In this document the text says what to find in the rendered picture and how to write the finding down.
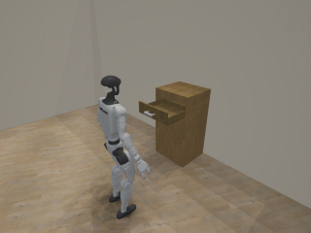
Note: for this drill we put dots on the robot right hand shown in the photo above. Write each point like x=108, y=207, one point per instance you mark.
x=141, y=167

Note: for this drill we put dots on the cabinet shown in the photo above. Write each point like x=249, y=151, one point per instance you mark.
x=183, y=141

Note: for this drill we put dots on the robot left upper arm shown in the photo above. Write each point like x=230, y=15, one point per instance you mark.
x=98, y=110

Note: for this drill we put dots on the drawer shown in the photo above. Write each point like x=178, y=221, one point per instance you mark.
x=166, y=112

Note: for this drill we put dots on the right robot forearm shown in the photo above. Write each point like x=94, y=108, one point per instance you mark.
x=131, y=149

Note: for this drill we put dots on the right robot foot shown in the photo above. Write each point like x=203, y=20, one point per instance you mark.
x=129, y=209

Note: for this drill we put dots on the robot head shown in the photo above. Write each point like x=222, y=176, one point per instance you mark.
x=111, y=82

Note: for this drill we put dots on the handle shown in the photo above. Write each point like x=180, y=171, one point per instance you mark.
x=148, y=114

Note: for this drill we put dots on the robot right upper arm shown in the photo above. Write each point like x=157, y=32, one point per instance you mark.
x=120, y=114

